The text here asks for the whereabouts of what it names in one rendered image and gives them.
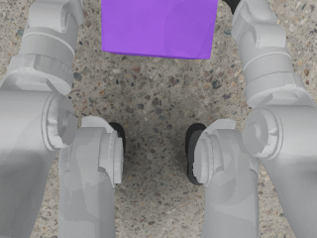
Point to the robot right foot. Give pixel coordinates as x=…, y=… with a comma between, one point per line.
x=191, y=138

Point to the right robot hand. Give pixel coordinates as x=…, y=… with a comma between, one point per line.
x=232, y=4

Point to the left robot shin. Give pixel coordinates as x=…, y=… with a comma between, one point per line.
x=64, y=156

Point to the carton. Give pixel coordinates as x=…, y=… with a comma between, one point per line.
x=171, y=29

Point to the robot left forearm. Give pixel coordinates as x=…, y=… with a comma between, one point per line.
x=48, y=47

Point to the robot right forearm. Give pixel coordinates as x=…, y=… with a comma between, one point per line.
x=265, y=58

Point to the robot left upper arm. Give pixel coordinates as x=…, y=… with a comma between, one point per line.
x=34, y=126

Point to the robot right upper arm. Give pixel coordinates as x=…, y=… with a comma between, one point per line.
x=284, y=138

